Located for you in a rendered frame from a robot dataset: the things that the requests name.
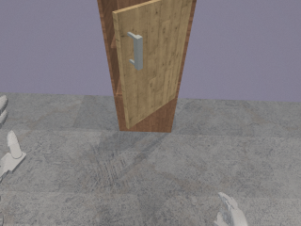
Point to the robot left hand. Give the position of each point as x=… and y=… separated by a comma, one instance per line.
x=12, y=160

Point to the cupboard door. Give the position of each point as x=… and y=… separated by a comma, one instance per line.
x=162, y=24

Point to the robot right hand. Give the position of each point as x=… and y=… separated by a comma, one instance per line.
x=235, y=216

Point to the handle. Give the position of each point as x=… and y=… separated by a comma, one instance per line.
x=138, y=51

